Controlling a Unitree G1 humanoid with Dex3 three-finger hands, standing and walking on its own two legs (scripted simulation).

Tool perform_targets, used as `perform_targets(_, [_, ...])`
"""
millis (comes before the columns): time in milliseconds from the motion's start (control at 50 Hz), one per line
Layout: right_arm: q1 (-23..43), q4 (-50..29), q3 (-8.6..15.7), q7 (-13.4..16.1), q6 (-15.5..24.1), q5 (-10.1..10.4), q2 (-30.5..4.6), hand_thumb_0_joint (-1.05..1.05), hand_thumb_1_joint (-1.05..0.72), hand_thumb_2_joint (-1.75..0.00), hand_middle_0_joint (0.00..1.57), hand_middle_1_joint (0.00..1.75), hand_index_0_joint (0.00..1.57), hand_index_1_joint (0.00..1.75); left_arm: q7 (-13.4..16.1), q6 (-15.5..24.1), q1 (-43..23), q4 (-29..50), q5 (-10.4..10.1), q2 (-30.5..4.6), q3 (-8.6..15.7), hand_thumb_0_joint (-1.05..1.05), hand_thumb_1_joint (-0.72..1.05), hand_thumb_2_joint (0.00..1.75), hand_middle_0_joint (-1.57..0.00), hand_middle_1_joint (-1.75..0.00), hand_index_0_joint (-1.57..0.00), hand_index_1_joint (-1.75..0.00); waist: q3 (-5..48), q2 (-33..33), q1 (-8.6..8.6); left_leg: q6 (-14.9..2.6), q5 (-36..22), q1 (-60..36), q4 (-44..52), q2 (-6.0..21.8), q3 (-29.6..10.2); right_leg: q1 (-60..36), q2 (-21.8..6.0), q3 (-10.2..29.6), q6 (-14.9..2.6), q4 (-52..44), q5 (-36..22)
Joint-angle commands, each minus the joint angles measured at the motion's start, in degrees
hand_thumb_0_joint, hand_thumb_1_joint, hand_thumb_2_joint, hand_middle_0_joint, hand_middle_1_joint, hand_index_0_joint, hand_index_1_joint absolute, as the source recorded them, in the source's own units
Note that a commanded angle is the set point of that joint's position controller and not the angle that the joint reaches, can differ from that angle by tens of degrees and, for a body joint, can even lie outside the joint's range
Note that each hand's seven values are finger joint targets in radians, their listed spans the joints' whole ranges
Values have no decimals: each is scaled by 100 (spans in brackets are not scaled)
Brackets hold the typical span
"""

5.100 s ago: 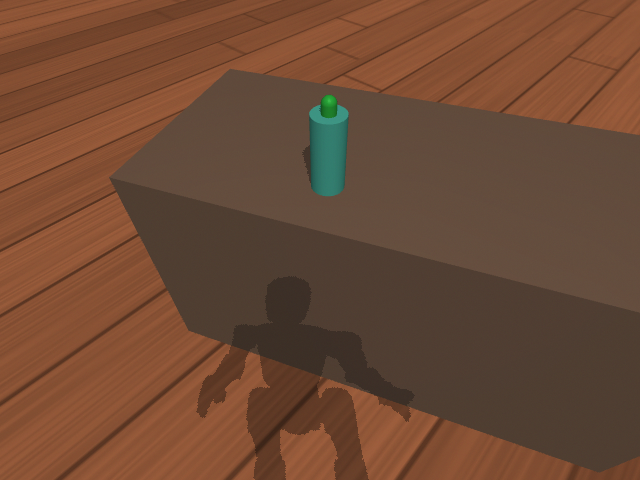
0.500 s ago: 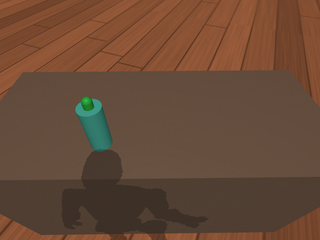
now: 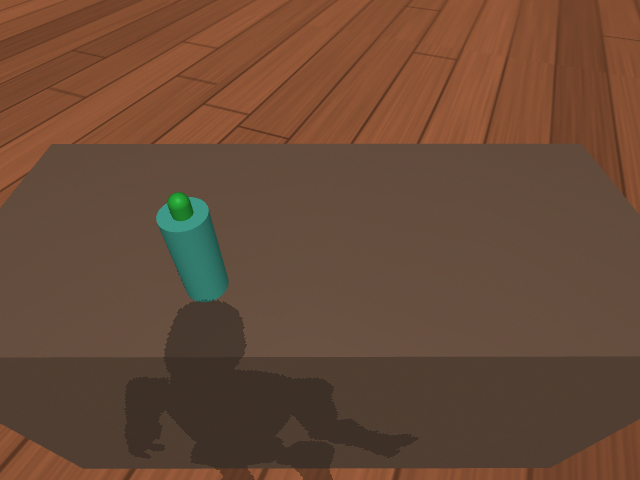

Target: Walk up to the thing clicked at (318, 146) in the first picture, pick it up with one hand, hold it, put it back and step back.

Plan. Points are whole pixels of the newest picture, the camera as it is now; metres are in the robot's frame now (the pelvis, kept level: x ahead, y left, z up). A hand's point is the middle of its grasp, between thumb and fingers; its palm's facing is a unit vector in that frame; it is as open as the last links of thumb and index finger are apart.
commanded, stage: stand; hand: left
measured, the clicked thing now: (193, 245) +0.46 +0.21 +0.02
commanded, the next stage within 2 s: rise first in 0.30 s
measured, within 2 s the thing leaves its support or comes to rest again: neither
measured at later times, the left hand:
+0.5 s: hand out of the picture +0.11 +0.24 -0.15, palm faces +0.07 -0.94 -0.32, open 8.0 cm
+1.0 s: hand (107, 463) +0.17 +0.27 -0.05, palm faces +0.33 -0.87 -0.37, open 16.9 cm
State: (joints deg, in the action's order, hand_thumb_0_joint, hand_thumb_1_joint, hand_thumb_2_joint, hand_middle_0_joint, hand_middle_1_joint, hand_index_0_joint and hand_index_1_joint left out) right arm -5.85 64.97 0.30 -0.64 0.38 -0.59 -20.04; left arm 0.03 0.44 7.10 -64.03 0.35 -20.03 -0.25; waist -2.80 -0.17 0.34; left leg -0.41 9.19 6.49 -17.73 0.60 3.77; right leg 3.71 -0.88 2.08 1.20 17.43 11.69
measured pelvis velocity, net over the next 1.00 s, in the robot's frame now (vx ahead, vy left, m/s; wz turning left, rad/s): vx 0.01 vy -0.01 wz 0.04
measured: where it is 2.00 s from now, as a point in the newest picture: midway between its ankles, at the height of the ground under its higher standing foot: outside the picture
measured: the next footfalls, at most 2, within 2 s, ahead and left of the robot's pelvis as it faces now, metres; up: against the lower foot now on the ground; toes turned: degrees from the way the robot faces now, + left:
none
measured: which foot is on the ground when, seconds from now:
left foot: down 0.00-1.00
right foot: down 0.00-1.00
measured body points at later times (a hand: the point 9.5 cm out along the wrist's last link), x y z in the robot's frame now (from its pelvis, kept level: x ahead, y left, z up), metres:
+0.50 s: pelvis -0.01 +0.00 +0.00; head +0.02 +0.00 +0.44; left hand +0.10 +0.29 -0.13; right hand +0.11 -0.29 -0.13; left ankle +0.01 +0.11 -0.75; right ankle -0.02 -0.13 -0.75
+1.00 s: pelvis +0.01 -0.01 -0.01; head +0.02 -0.02 +0.44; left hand +0.15 +0.31 -0.02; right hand +0.18 -0.26 -0.09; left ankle +0.01 +0.11 -0.75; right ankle -0.02 -0.13 -0.75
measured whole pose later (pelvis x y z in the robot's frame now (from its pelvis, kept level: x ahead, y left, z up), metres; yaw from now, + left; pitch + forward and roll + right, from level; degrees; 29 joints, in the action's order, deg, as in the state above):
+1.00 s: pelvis +0.01 -0.01 -0.01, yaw +2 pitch +0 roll +0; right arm -14.1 33.4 3.7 4.2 3.8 1.9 -13.5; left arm 5.2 3.5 17.7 -20.0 -2.7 -16.8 10.4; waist -0.8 1.6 -1.8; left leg 0.0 12.0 11.2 -23.3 0.3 1.5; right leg 7.7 -1.1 -0.2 0.6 23.5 15.6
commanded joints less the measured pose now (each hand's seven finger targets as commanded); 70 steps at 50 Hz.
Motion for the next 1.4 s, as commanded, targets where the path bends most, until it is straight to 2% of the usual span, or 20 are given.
perform_targets(0, [240,-306,226,86,141,12,-1210,0,-90,-90,20,30,20,30,59,122,-121,337,27,-1208,221,0,90,90,-20,-30,-20,-30,340,1,9,-77,-633,-319,250,763,-682,371,-625,401,-231,-300,-749])
perform_targets(380, [203,-316,228,103,141,19,-1223,0,-82,-82,12,22,12,22,78,127,-96,343,33,-1219,209,0,82,82,-12,-22,-12,-22,391,-67,5,-96,-885,-377,168,774,-685,302,-660,385,-214,-273,-972])
perform_targets(400, [2214,-2327,-9,170,828,615,-100,0,-74,-74,5,14,5,14,120,590,-2107,2353,-413,-51,39,0,74,74,-4,-14,-4,-14,532,111,148,10,-478,592,-443,4,-149,965,101,-281,-165,323,-604])
perform_targets(420, [1934,-2565,21,272,922,677,-368,0,-66,-66,4,6,5,6,281,785,-2060,2454,-612,-495,137,0,66,66,-5,-6,-3,-7,726,-286,-81,8,-300,200,-227,58,-175,514,78,-315,-156,183,-401])
perform_targets(440, [1121,-1856,503,399,826,630,-1169,0,-58,-58,5,5,5,5,359,742,-1323,1927,-589,-938,373,0,58,58,-6,-5,-3,-8,452,78,66,30,-51,300,-173,83,-141,775,101,-287,-196,222,-240])
perform_targets(480, [899,-1489,756,458,755,576,-1178,0,-42,-42,5,5,5,5,445,581,-986,1620,-525,-1333,893,0,42,42,-6,-6,-5,-7,702,188,-68,61,-229,591,-540,73,-124,998,130,-346,-230,550,-332])
perform_targets(520, [861,-1458,734,451,774,437,-717,0,-26,-26,5,5,5,5,442,628,-751,1587,-416,-862,893,0,26,26,-6,-6,-6,-7,1260,182,-74,35,-507,463,-706,61,-163,970,116,-311,-212,715,-639])
perform_targets(560, [-267,-1734,1133,434,689,319,-911,0,-11,-20,5,5,5,5,456,599,52,2206,-274,-1204,1375,0,17,22,-6,-7,-7,-6,1837,329,-112,32,-1087,119,-721,22,-158,690,141,-331,-214,652,-1089])
perform_targets(580, [-606,-1457,1003,420,619,317,-650,0,-4,-18,5,5,5,5,446,512,601,1785,-264,-845,1239,0,13,19,-6,-7,-7,-6,1332,184,-149,42,-1157,271,-617,14,-162,784,165,-379,-203,588,-1128])
perform_targets(620, [-119,-2096,988,431,598,325,-662,0,9,-15,5,5,5,5,469,539,296,2830,-260,-1048,1376,0,-3,14,-6,-6,-6,-5,1517,275,-236,54,-1399,158,-560,-20,-143,571,140,-374,-177,540,-1358])
perform_targets(720, [198,-3081,757,469,531,341,-348,0,32,-8,5,5,5,5,487,516,8,3882,-307,-656,1176,0,-29,9,-4,-4,-4,-4,1045,80,-113,1,-693,224,-399,-17,-116,762,77,-363,-155,315,-705])
perform_targets(740, [141,-3249,797,504,543,321,-417,0,36,-7,5,5,5,5,528,535,57,4173,-295,-830,1326,0,-33,7,-3,-4,-3,-4,1078,118,-154,-9,-690,211,-380,-21,-122,708,67,-358,-160,301,-705])
perform_targets(760, [203,-3469,594,502,561,339,-188,0,39,-6,5,5,5,5,525,566,-80,4493,-297,-650,1117,0,-38,6,-4,-4,-3,-4,1044,159,-110,-5,-561,156,-335,-11,-125,734,71,-356,-165,273,-570])
perform_targets(800, [-30,-3667,727,575,599,302,-372,0,46,-5,5,5,5,5,593,609,2,4839,-277,-851,1340,0,-50,4,-4,-5,-4,-5,1026,131,-112,-1,-579,86,-309,9,-142,685,87,-365,-180,273,-592])
perform_targets(820, [-111,-3779,533,556,617,309,-130,0,49,-4,5,5,5,5,582,632,78,5008,-280,-703,1243,0,-53,3,-4,-5,-4,-5,974,196,-104,4,-561,45,-293,17,-139,640,93,-376,-192,268,-589])
perform_targets(880, [-632,-3790,723,588,609,265,-269,0,51,-3,5,5,5,5,609,616,550,5258,-276,-902,1578,0,-55,2,-4,-4,-4,-5,872,196,-129,11,-776,-13,-307,20,-143,540,99,-407,-199,280,-789])
perform_targets(1020, [-704,-3970,848,537,586,249,-248,0,55,-2,5,5,5,5,528,659,1018,5949,-321,-777,1681,0,-52,0,-3,-3,-3,-3,679,167,-165,2,-1151,-152,-310,-18,-107,470,69,-419,-158,270,-1200])
perform_targets(1060, [-615,-3908,469,469,555,252,143,0,56,-2,5,5,5,5,489,684,1003,6175,-329,-740,1662,0,-52,1,-3,-3,-3,-3,551,158,-280,-9,-1163,-85,-305,-26,-116,448,54,-435,-151,226,-1180])
perform_targets(1100, [-444,-3905,810,493,551,235,-147,0,55,-2,5,5,5,5,483,714,1043,6335,-329,-863,1817,0,-53,1,-3,-3,-3,-3,597,165,-264,-7,-1094,-112,-298,-26,-117,419,45,-423,-148,232,-1138])
perform_targets(1380, [-298,-3681,937,486,530,166,-188,0,54,-3,5,5,5,5,389,1043,1275,7066,-321,-961,2126,0,-55,2,-3,-3,-3,-4,582,19,-274,-45,-1034,-241,-262,-44,-134,319,32,-436,-116,176,-1091])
